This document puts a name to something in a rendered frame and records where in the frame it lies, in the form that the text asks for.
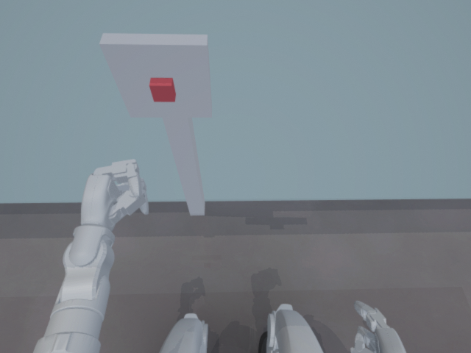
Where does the left robot hand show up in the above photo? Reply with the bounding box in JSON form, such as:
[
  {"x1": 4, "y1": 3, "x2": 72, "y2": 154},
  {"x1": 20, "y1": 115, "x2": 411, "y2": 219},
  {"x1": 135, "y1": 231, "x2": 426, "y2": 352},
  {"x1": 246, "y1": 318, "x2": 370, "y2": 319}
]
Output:
[{"x1": 81, "y1": 159, "x2": 149, "y2": 231}]

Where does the right robot hand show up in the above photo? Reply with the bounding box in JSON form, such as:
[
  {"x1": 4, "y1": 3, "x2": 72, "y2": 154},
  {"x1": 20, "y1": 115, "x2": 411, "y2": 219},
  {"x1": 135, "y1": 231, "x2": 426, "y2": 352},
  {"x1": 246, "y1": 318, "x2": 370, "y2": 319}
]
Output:
[{"x1": 350, "y1": 301, "x2": 406, "y2": 353}]

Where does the panel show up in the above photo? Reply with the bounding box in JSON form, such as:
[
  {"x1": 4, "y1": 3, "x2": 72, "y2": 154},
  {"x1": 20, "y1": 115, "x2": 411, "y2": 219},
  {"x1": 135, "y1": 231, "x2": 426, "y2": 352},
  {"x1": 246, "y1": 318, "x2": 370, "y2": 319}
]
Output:
[{"x1": 99, "y1": 33, "x2": 212, "y2": 215}]

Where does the button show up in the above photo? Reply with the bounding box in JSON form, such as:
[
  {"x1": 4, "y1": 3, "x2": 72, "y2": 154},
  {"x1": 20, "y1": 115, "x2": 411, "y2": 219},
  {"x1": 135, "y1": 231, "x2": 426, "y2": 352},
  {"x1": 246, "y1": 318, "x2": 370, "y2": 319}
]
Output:
[{"x1": 149, "y1": 78, "x2": 176, "y2": 102}]

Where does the robot right thigh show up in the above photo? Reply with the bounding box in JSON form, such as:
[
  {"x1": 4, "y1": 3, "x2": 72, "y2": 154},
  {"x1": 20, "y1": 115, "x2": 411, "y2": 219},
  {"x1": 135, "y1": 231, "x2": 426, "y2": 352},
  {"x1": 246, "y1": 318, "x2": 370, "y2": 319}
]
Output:
[{"x1": 267, "y1": 310, "x2": 324, "y2": 353}]

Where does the left robot forearm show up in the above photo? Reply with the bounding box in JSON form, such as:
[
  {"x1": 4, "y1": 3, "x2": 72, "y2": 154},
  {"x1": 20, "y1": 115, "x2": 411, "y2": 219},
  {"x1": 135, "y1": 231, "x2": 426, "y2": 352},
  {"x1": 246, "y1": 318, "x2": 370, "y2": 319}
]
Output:
[{"x1": 33, "y1": 224, "x2": 115, "y2": 353}]

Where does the robot right shin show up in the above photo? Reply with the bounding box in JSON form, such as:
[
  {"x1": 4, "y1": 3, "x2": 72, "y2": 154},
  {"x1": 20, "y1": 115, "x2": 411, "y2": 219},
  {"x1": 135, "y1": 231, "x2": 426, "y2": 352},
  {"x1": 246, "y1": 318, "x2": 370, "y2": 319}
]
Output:
[{"x1": 266, "y1": 304, "x2": 293, "y2": 353}]

